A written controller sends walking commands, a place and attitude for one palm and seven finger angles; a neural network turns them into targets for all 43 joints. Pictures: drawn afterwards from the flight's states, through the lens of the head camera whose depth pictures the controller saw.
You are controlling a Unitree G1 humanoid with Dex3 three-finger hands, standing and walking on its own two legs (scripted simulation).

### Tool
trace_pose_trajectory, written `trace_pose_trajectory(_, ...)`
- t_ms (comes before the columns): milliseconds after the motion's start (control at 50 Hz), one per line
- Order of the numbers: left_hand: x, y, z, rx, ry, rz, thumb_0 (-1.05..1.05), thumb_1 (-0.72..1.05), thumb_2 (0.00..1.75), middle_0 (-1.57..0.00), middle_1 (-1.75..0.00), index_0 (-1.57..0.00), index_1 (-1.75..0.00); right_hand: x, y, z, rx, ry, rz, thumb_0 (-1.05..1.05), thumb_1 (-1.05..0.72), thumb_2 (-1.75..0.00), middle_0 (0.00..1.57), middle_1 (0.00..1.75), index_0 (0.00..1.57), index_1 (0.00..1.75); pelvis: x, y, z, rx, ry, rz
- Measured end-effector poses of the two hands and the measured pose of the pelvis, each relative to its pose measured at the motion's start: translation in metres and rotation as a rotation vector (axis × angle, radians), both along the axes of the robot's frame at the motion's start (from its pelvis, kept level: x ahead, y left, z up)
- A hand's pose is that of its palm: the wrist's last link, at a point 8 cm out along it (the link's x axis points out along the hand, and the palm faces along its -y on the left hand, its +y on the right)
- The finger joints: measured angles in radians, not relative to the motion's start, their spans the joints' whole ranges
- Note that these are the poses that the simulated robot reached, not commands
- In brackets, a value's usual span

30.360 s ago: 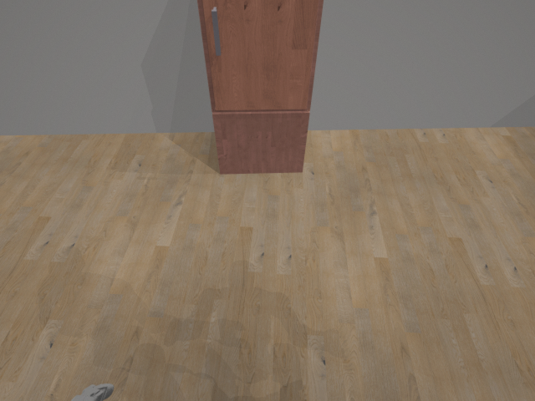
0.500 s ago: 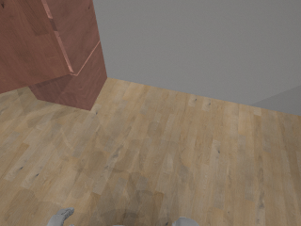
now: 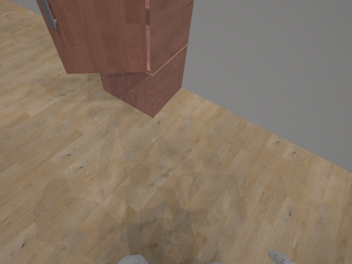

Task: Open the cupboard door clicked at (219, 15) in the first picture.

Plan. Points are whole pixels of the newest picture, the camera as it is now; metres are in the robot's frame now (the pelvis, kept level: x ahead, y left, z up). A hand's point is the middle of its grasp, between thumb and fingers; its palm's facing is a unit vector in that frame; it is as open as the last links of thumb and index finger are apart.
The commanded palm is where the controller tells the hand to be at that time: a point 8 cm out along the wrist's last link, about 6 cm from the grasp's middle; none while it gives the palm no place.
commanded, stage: turn to face it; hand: left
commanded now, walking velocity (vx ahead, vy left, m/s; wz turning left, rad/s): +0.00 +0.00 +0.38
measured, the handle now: (47, 6) +0.95 +0.57 +0.02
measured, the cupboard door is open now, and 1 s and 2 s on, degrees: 41 41 41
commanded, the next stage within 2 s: take the last steps up to it in 0.40 s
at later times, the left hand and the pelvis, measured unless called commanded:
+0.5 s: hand out of the picture +0.06 +0.17 -0.14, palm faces +0.19 -0.95 -0.24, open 7.4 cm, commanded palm none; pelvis +0.01 -0.03 +0.02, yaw +11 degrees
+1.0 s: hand out of the picture +0.03 +0.27 -0.16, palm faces +0.34 -0.92 -0.18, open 7.4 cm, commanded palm none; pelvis +0.06 +0.07 +0.02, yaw +18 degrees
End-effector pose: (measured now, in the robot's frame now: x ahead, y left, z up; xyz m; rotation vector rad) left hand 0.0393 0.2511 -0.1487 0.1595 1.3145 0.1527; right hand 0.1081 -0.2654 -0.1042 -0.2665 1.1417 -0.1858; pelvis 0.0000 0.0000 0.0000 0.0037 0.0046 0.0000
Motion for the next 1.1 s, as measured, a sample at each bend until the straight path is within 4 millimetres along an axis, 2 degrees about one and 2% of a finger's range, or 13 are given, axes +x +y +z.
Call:
trace_pose_trajectory(60,-0.006,0.014,0.003,0.018,0.021,0.039,0.01,0.91,0.9,-0.2,-0.29,-0.2,-0.3,0.009,0.014,0.007,-0.008,-0.013,0.038,0.0,-0.91,-0.9,0.2,0.3,0.2,0.3,0.002,0.003,0.006,-0.017,0.0,0.025)
trace_pose_trajectory(180,0.007,0.022,0.023,0.031,-0.053,0.083,0.01,0.91,0.9,-0.2,-0.29,-0.2,-0.3,0.007,0.031,0.011,0.015,0.026,0.081,0.0,-0.91,-0.9,0.2,0.3,0.2,0.3,0.005,0.003,0.018,-0.037,-0.004,0.073)
trace_pose_trajectory(280,0.021,0.011,0.033,0.039,-0.107,0.089,0.01,0.91,0.9,-0.2,-0.29,-0.2,-0.3,-0.003,0.03,0.003,0.053,0.063,0.083,0.0,-0.91,-0.9,0.2,0.3,0.2,0.3,0.008,-0.005,0.02,-0.033,-0.01,0.102)
trace_pose_trajectory(400,0.027,-0.015,0.035,0.068,-0.163,0.096,0.01,0.91,0.9,-0.2,-0.29,-0.2,-0.3,-0.012,0.01,-0.022,0.099,0.106,0.066,0.0,-0.91,-0.9,0.2,0.3,0.2,0.3,0.012,-0.027,0.009,0.005,-0.011,0.13)
trace_pose_trajectory(520,0.002,-0.038,0.039,0.041,-0.128,0.151,0.01,0.91,0.9,-0.2,-0.29,-0.2,-0.3,-0.011,-0.004,-0.019,0.088,0.169,0.087,0.0,-0.91,-0.9,0.2,0.3,0.2,0.3,0.012,-0.032,0.017,0.005,-0.017,0.191)
trace_pose_trajectory(620,-0.03,-0.042,0.033,0.005,-0.078,0.218,0.01,0.92,0.9,-0.2,-0.3,-0.21,-0.3,0.0,0.001,-0.008,0.059,0.185,0.133,0.0,-0.91,-0.9,0.2,0.3,0.19,0.3,0.015,-0.026,0.022,0.011,-0.009,0.226)
trace_pose_trajectory(700,-0.065,-0.03,0.025,-0.017,-0.02,0.286,0.01,0.92,0.9,-0.2,-0.3,-0.21,-0.3,0.023,0.022,-0.001,0.04,0.168,0.203,0.0,-0.91,-0.9,0.2,0.3,0.19,0.3,0.018,-0.011,0.022,0.008,-0.004,0.255)
trace_pose_trajectory(780,-0.102,-0.007,0.009,-0.04,0.068,0.353,0.01,0.91,0.9,-0.2,-0.3,-0.21,-0.3,0.055,0.055,0.001,0.019,0.094,0.275,0.0,-0.91,-0.9,0.2,0.3,0.19,0.3,0.024,0.015,0.012,-0.007,0.001,0.283)
trace_pose_trajectory(840,-0.112,0.013,0.004,-0.044,0.137,0.366,0.01,0.91,0.9,-0.2,-0.29,-0.21,-0.3,0.067,0.078,0.002,0.012,0.041,0.291,0.0,-0.91,-0.9,0.2,0.3,0.19,0.3,0.028,0.033,0.009,-0.011,-0.005,0.278)
trace_pose_trajectory(880,-0.104,0.027,0.008,-0.039,0.14,0.358,0.01,0.91,0.9,-0.2,-0.29,-0.2,-0.3,0.064,0.091,0.005,0.017,0.037,0.287,0.0,-0.91,-0.9,0.2,0.3,0.19,0.3,0.035,0.043,0.013,-0.017,-0.006,0.28)
trace_pose_trajectory(920,-0.085,0.041,0.013,-0.033,0.106,0.351,0.01,0.91,0.9,-0.2,-0.29,-0.2,-0.3,0.057,0.103,0.006,0.026,0.062,0.283,0.0,-0.91,-0.9,0.2,0.3,0.2,0.3,0.043,0.051,0.018,-0.02,-0.007,0.291)
trace_pose_trajectory(1020,-0.02,0.068,0.025,-0.018,-0.026,0.331,0.01,0.91,0.9,-0.2,-0.29,-0.2,-0.3,0.031,0.124,0.002,0.054,0.178,0.256,0.0,-0.91,-0.9,0.2,0.3,0.2,0.3,0.065,0.07,0.025,-0.021,-0.012,0.312)
trace_pose_trajectory(1100,0.037,0.081,0.029,-0.015,-0.107,0.302,0.01,0.91,0.9,-0.2,-0.29,-0.2,-0.3,0.009,0.135,-0.005,0.074,0.278,0.209,0.0,-0.91,-0.9,0.2,0.3,0.2,0.3,0.087,0.082,0.024,-0.013,-0.017,0.32)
